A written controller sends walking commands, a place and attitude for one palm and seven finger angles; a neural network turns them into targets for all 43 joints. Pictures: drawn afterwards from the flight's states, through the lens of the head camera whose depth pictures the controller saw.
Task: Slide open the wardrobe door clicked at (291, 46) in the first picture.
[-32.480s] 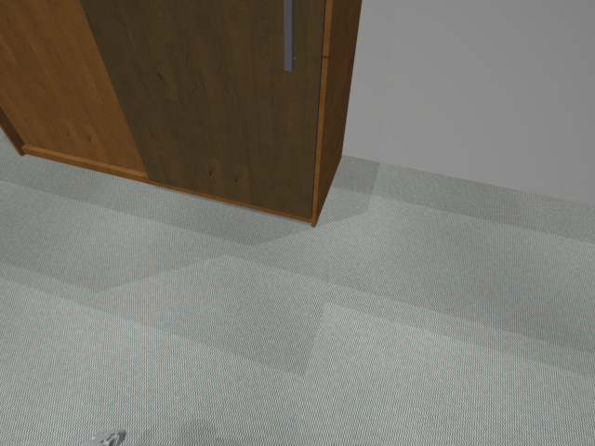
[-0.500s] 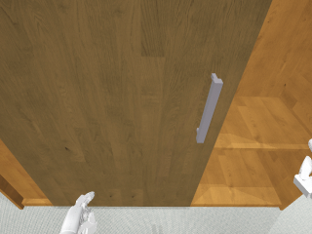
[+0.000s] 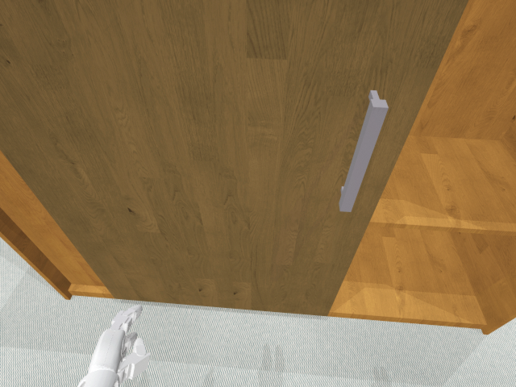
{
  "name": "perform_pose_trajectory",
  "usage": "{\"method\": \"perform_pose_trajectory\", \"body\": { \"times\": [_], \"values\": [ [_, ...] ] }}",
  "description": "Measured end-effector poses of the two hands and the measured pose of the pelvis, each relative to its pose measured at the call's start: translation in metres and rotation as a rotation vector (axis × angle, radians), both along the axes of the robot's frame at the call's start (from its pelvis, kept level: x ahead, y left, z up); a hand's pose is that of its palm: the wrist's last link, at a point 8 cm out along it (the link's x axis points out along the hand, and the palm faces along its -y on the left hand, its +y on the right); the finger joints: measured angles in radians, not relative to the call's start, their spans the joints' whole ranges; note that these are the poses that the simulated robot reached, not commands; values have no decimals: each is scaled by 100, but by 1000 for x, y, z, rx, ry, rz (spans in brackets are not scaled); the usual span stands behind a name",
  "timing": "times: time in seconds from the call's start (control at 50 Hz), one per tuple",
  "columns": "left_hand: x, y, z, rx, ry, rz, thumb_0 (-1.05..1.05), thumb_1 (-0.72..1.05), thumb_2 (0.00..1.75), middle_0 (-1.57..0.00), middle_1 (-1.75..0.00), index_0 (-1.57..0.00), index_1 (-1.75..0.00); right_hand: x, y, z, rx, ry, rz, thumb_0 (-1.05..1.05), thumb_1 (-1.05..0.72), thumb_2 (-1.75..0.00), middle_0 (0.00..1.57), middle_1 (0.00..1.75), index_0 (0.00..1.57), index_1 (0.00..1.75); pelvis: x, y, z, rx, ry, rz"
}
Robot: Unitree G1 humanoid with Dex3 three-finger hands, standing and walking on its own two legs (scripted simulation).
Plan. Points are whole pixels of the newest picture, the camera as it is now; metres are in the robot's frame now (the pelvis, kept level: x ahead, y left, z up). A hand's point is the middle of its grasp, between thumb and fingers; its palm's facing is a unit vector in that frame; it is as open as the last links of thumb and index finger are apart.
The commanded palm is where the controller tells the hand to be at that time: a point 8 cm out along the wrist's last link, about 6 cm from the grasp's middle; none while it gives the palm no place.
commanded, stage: step back with the hand held close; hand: right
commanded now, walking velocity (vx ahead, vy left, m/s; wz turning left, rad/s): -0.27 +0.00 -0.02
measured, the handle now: (357, 156) +0.49 -0.16 +0.10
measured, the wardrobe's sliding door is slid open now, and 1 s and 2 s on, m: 0.60 0.60 0.60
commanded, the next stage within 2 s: stop stepping back and stand still in 0.82 s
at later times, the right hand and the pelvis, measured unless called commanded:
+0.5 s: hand out of the picture +0.14 -0.27 +0.16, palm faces +0.50 +0.75 -0.43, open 7.4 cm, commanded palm +0.06 -0.31 +0.18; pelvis -0.06 +0.00 -0.02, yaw -4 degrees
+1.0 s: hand out of the picture +0.11 -0.24 +0.17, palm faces +0.31 +0.86 -0.41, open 7.4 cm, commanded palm +0.04 -0.29 +0.18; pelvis -0.13 +0.00 -0.01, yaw +5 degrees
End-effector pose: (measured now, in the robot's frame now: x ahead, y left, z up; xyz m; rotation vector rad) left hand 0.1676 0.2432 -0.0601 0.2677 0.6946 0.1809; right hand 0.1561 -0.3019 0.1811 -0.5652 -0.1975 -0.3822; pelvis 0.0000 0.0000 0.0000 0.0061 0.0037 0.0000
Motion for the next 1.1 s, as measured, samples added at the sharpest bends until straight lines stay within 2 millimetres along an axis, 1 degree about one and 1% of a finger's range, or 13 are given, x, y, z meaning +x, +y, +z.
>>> {"method": "perform_pose_trajectory", "body": {
  "times": [0.14,0.28,0.42,0.54,0.62,0.68,0.74,0.84,0.9,0.96,1.02,1.06,1.1],
  "values": [
    [-23,-9,-7,-8,-10,-26,1,91,90,-20,-30,-20,-30,-25,-7,-1,-7,-73,-36,2,-89,-90,21,30,21,30,-21,-3,-7,9,-7,-7],
    [-46,-13,-13,2,4,-47,1,90,90,-20,-30,-20,-30,-40,-6,-5,-20,-122,-28,2,-89,-90,21,30,21,30,-36,-3,-12,14,-12,-35],
    [-55,-10,-20,-3,17,-73,1,90,90,-20,-30,-20,-30,-58,-7,-2,-67,-146,-47,2,-88,-90,21,30,21,30,-47,4,-17,14,-15,-53],
    [-64,-9,-16,32,49,-84,1,91,90,-20,-30,-20,-30,-67,-4,-4,-22,-184,7,2,-88,-90,21,30,21,30,-63,0,-17,17,-6,-77],
    [-70,-14,-11,53,13,-68,1,91,90,-20,-30,-20,-30,-78,-12,-3,-68,-181,30,2,-88,-90,21,30,22,30,-74,-7,-20,43,-11,-76],
    [-76,-23,-5,35,3,-67,1,91,90,-20,-30,-20,-30,-88,-25,5,-76,-179,-6,2,-88,-90,21,30,22,31,-79,-8,-11,68,5,-72],
    [-82,-34,2,8,3,-89,1,91,90,-20,-30,-20,-30,-96,-31,9,-20,-187,-48,2,-88,-90,21,30,22,31,-85,-8,-1,80,39,-45],
    [-89,-45,8,-25,-15,-131,1,90,90,-20,-30,-20,-30,-99,-15,7,68,-185,-14,2,-89,-90,20,30,21,30,-101,-3,7,77,90,1],
    [-95,-41,0,-30,-44,-127,1,90,89,-20,-30,-20,-30,-96,4,3,22,-198,82,2,-89,-90,20,30,21,30,-120,2,-6,23,97,71],
    [-113,-32,-4,-17,-30,-66,1,90,89,-20,-30,-20,-30,-88,16,2,12,-188,175,2,-89,-90,20,30,21,30,-128,-1,-8,39,65,84],
    [-137,-19,-3,-3,-36,28,1,90,89,-20,-30,-21,-30,-83,16,-2,10,-169,226,2,-88,-90,21,30,21,30,-129,-4,-12,31,43,72],
    [-155,-11,1,5,-32,69,1,90,89,-20,-30,-20,-30,-85,13,-5,20,-125,221,2,-88,-90,21,30,21,30,-135,-4,-9,25,39,63],
    [-172,-4,5,11,-17,83,1,90,89,-20,-30,-20,-30,-94,10,-5,16,-69,197,2,-88,-90,21,30,22,30,-142,-2,-4,27,41,47]
  ]
}}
